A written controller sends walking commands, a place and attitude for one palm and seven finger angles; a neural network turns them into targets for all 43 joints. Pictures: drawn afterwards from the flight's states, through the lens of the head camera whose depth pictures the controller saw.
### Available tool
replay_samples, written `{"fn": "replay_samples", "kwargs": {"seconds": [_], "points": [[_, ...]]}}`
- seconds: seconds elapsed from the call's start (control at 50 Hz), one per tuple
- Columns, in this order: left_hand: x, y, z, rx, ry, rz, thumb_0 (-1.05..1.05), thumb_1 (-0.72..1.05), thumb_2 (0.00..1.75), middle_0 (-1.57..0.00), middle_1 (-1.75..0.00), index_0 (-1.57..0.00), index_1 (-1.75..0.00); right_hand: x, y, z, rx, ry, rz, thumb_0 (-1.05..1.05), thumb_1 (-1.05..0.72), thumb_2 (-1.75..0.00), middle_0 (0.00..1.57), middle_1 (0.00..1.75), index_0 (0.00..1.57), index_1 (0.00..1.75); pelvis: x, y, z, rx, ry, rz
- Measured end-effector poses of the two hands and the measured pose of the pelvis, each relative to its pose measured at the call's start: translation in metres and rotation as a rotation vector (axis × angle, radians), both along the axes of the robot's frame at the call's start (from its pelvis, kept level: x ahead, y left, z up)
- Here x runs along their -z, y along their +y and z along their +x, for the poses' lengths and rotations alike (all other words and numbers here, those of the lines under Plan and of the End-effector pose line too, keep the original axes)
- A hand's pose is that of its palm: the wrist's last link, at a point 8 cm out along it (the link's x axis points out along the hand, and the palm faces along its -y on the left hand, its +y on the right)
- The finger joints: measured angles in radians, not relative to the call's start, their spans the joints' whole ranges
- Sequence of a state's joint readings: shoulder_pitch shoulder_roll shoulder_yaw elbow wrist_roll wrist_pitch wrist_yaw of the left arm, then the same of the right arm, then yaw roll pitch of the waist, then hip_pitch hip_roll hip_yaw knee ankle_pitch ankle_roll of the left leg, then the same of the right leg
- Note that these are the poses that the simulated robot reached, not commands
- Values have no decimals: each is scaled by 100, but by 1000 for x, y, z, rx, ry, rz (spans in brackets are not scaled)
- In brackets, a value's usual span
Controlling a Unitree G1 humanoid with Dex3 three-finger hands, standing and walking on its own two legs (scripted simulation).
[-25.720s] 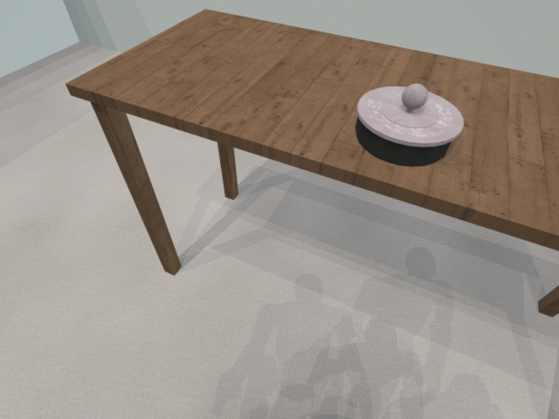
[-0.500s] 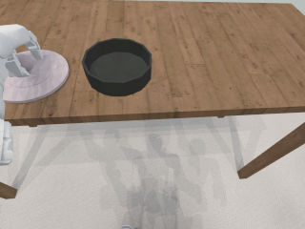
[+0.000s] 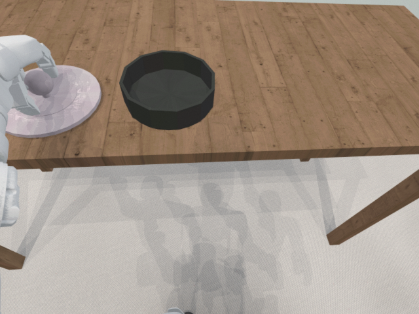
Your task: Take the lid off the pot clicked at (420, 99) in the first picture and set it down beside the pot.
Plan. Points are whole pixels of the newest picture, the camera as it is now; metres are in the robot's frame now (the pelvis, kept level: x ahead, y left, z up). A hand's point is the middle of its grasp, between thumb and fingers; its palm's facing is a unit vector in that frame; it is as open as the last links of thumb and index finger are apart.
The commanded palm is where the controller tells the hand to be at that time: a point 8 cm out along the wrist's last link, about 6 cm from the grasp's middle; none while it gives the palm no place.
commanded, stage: raise the empty hand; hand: left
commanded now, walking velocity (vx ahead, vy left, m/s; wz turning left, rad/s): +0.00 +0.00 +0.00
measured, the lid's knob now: (39, 82) +0.51 +0.30 +0.14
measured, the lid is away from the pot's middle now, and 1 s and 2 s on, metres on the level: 0.23 0.23 0.23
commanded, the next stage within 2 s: draw the hand back to the body in 1.30 s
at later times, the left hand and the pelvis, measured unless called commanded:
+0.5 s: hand (14, 52) +0.49 +0.30 +0.22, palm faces -0.29 -0.10 -0.95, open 11.0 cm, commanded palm +0.50 +0.29 +0.28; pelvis +0.01 +0.00 +0.00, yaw +0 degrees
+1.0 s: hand out of the picture +0.48 +0.30 +0.27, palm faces -0.23 -0.10 -0.97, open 11.0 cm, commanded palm +0.50 +0.29 +0.34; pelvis +0.01 -0.01 +0.01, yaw +1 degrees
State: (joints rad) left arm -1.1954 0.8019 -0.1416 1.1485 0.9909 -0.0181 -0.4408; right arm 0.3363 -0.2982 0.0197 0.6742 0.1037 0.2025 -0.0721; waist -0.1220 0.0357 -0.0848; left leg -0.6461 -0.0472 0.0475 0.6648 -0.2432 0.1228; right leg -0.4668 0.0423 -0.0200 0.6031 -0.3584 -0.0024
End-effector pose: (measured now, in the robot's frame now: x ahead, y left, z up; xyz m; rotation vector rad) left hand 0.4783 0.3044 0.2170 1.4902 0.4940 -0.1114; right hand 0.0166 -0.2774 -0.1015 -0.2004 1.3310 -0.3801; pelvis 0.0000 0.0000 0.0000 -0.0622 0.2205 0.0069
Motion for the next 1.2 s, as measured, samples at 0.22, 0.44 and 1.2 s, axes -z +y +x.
{"fn": "replay_samples", "kwargs": {"seconds": [0.22, 0.44, 1.2], "points": [[-26, -7, 6, 26, -65, -6, 0, -15, 95, -53, -54, -53, -54, 0, 4, 2, -7, -15, -5, 1, -91, -90, 20, 30, 20, 29, -1, 3, 2, -2, 4, 0], [-47, -9, 9, -7, -69, 4, 0, -15, 95, -53, -53, -53, -54, 2, 8, 3, -8, -21, 15, 1, -91, -90, 20, 30, 20, 30, -3, 3, 5, -1, 0, 6], [-126, 0, -6, -175, -158, 12, 0, -16, 95, -53, -53, -53, -54, -3, -8, 34, -45, -90, 49, 1, -91, -90, 20, 30, 20, 29, -10, -16, 13, -8, -37, 23]]}}
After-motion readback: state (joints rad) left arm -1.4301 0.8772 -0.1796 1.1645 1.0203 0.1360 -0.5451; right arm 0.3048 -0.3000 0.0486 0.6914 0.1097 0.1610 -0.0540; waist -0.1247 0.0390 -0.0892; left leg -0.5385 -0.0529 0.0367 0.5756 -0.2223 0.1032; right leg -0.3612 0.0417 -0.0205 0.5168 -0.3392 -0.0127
